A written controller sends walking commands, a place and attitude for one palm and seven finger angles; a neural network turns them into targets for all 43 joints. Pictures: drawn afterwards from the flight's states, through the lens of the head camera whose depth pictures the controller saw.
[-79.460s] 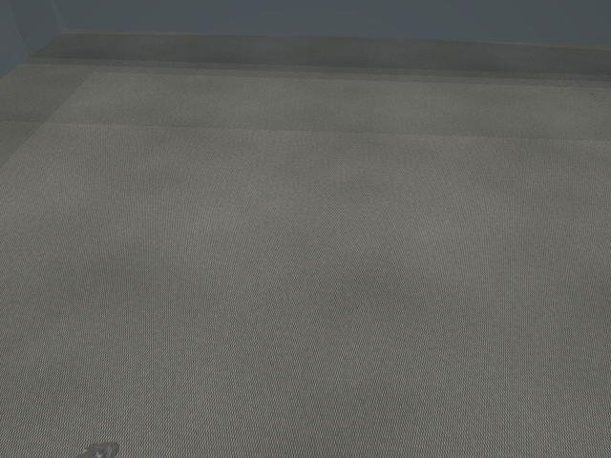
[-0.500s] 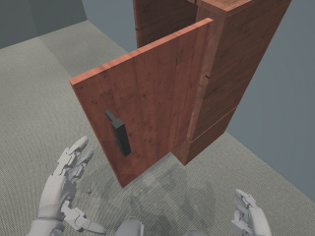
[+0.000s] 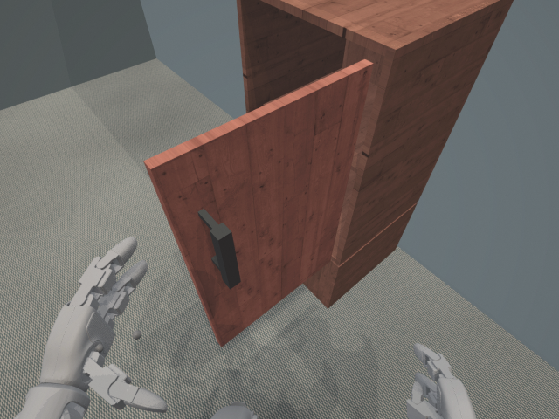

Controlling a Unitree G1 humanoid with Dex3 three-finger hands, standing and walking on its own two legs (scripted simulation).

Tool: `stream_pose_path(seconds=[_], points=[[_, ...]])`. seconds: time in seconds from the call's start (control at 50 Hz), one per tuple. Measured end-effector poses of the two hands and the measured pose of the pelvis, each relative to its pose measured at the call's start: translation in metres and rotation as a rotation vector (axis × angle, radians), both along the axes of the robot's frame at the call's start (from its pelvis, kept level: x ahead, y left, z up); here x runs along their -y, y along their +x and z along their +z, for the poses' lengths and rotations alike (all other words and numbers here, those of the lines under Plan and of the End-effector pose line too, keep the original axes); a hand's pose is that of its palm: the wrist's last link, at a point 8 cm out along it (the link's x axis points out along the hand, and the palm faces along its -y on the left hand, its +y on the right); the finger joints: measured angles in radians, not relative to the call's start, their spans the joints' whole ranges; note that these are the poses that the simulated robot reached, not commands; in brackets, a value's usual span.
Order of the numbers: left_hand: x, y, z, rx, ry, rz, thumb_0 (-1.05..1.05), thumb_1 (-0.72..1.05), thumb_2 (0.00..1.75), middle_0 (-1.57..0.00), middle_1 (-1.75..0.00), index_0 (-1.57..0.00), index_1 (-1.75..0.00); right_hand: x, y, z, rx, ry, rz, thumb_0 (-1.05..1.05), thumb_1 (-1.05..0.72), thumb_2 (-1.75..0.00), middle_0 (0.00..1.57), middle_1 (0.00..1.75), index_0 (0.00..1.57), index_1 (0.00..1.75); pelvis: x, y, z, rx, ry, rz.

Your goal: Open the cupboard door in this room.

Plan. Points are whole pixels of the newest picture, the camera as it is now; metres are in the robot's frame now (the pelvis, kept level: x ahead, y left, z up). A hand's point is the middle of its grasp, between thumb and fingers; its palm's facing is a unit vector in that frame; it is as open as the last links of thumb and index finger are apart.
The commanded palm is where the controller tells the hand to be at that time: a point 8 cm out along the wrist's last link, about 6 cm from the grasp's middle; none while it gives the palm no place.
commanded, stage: draw the hand back to the body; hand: left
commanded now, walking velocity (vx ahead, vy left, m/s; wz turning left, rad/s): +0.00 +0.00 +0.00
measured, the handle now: (219, 249) +0.35 +0.12 +0.05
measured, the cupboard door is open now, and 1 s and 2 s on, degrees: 90 90 90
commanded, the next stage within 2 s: step back with the hand held close in 1.28 s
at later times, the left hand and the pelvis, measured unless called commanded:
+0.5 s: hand (64, 307) +0.21 +0.24 +0.14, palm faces +0.30 -0.88 -0.38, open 13.9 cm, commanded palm +0.17 +0.28 +0.17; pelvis +0.02 +0.01 +0.05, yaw +0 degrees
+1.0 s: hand (7, 242) +0.24 +0.26 +0.22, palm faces +0.45 -0.79 -0.41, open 8.2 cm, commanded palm +0.19 +0.30 +0.23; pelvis +0.04 +0.00 +0.07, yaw -2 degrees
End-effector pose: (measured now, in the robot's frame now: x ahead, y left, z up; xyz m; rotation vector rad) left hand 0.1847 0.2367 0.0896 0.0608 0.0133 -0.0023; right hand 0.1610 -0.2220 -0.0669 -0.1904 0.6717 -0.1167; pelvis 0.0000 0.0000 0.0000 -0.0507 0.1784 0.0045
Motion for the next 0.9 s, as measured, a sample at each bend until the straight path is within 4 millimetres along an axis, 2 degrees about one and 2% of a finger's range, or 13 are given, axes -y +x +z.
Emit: stream_pose_path(seconds=[0.22, 0.3, 0.42, 0.6, 0.72, 0.9], points=[[-0.018, -0.007, 0.029, 0.011, 0.013, 0.007, -0.01, -0.47, 0.32, -0.16, -0.3, -0.15, -0.3, -0.007, 0.018, 0.024, 0.072, -0.01, 0.038, 0.01, -0.9, -0.9, 0.21, 0.3, 0.2, 0.3, -0.006, 0.007, 0.015, 0.051, -0.002, 0.009], [-0.027, -0.009, 0.046, -0.032, 0.178, 0.136, -0.01, -0.4, 0.35, -0.16, -0.3, -0.15, -0.3, -0.011, 0.024, 0.033, 0.066, -0.025, 0.039, 0.01, -0.9, -0.9, 0.21, 0.3, 0.2, 0.3, -0.007, 0.011, 0.025, 0.077, 0.007, -0.003], [-0.036, -0.014, 0.063, -0.083, 0.284, 0.286, -0.01, -0.22, 0.42, -0.17, -0.3, -0.16, -0.3, -0.018, 0.03, 0.043, 0.042, -0.023, 0.045, 0.01, -0.9, -0.9, 0.21, 0.3, 0.2, 0.3, -0.011, 0.019, 0.042, 0.123, 0.017, -0.006], [-0.052, -0.002, 0.094, -0.04, 0.343, 0.374, 0.0, 0.08, 0.55, -0.18, -0.3, -0.17, -0.3, -0.023, 0.04, 0.051, 0.015, -0.022, 0.066, 0.01, -0.9, -0.9, 0.21, 0.3, 0.2, 0.3, -0.013, 0.031, 0.059, 0.185, 0.031, -0.013], [-0.056, 0.007, 0.117, 0.022, 0.371, 0.383, 0.0, 0.28, 0.64, -0.19, -0.3, -0.18, -0.3, -0.02, 0.048, 0.057, 0.015, -0.015, 0.068, 0.01, -0.9, -0.9, 0.21, 0.3, 0.21, 0.3, -0.012, 0.038, 0.065, 0.206, 0.037, -0.023], [-0.064, 0.009, 0.143, 0.097, 0.407, 0.432, 0.01, 0.59, 0.77, -0.2, -0.3, -0.19, -0.3, -0.007, 0.054, 0.059, -0.001, -0.018, 0.061, 0.01, -0.9, -0.9, 0.21, 0.3, 0.2, 0.3, -0.005, 0.041, 0.069, 0.228, 0.039, -0.028]])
